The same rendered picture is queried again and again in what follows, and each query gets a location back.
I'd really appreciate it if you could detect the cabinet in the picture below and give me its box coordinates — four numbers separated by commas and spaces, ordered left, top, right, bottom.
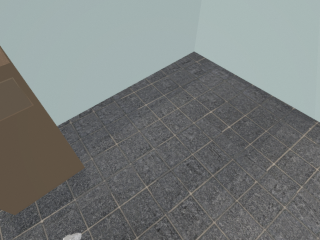
0, 46, 85, 215

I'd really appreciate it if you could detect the drawer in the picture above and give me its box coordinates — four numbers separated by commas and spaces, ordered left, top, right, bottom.
0, 77, 32, 120

